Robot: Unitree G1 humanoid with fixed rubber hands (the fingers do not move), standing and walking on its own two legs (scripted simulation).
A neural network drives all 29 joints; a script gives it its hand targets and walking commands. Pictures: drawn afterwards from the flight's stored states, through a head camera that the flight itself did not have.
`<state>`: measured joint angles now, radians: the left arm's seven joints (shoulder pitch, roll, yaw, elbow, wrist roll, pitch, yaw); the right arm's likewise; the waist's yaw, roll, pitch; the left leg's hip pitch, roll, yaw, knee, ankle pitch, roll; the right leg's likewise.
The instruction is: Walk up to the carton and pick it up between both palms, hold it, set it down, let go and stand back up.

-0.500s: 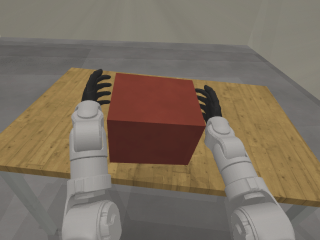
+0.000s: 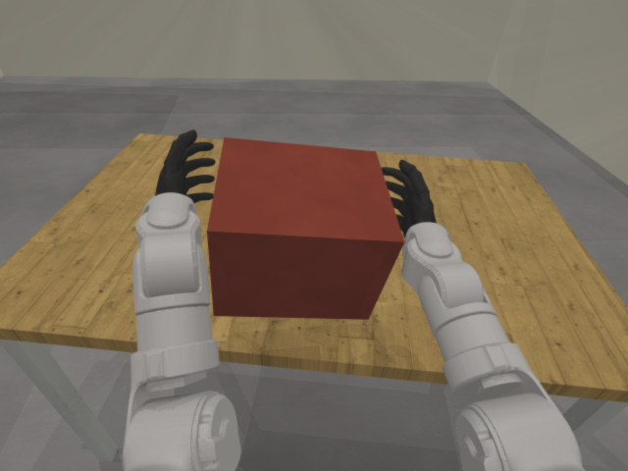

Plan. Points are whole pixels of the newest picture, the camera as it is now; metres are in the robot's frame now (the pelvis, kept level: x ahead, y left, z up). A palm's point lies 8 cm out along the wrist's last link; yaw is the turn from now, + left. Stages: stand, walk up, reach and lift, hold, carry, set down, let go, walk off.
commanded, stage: hold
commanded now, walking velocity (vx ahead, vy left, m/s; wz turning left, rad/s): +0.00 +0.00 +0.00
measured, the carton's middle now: (297, 230) +0.38 +0.01 +0.16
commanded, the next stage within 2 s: none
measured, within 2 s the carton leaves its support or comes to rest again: neither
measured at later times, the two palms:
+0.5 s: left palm (179, 198) +0.36 +0.15 +0.23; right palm (418, 224) +0.36 -0.14 +0.18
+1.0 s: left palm (176, 202) +0.36 +0.15 +0.23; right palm (419, 225) +0.35 -0.14 +0.19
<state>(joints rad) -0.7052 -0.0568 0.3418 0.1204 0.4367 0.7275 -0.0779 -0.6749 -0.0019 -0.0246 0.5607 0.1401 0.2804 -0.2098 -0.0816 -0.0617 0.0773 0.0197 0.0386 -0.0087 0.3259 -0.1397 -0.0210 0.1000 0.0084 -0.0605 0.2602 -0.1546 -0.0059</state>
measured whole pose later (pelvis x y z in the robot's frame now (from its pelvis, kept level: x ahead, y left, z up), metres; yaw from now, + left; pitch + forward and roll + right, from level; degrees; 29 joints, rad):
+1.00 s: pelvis +0.00 +0.00 +0.00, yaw +0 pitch -12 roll -1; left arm -0.65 -0.06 0.32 0.03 0.43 0.77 -0.09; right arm -0.63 0.00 0.01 0.47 0.17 0.32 -0.23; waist -0.09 -0.06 0.08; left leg 0.03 0.04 -0.01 0.33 -0.15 -0.02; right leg 0.11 0.01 -0.06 0.26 -0.16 -0.01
